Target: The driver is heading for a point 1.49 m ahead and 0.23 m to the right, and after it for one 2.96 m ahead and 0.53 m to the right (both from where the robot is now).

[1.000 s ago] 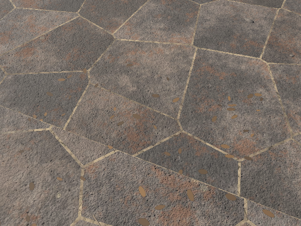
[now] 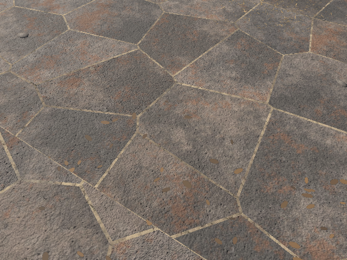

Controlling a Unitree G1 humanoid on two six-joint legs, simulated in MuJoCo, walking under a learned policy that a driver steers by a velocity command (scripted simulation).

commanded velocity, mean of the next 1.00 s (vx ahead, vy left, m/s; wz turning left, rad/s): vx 0.47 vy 0.00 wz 0.01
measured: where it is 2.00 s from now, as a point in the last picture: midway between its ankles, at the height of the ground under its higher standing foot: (186, 159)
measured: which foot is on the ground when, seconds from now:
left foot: down 0.00-0.40, up 0.42-0.92, down 0.94-1.00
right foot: up 0.00-0.36, down 0.38-0.96, up 0.98-1.00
